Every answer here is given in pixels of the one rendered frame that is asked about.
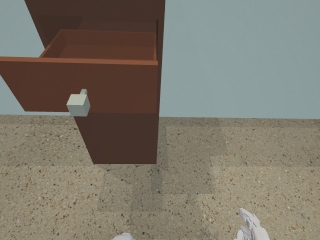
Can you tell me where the drawer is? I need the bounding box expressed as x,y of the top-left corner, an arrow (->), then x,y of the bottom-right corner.
0,29 -> 158,114

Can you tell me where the cabinet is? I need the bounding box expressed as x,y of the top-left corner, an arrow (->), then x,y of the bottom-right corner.
24,0 -> 166,164

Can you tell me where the handle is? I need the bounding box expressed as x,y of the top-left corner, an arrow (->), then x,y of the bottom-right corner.
66,89 -> 91,117

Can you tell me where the robot right hand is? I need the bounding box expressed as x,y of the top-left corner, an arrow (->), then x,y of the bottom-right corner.
234,208 -> 270,240

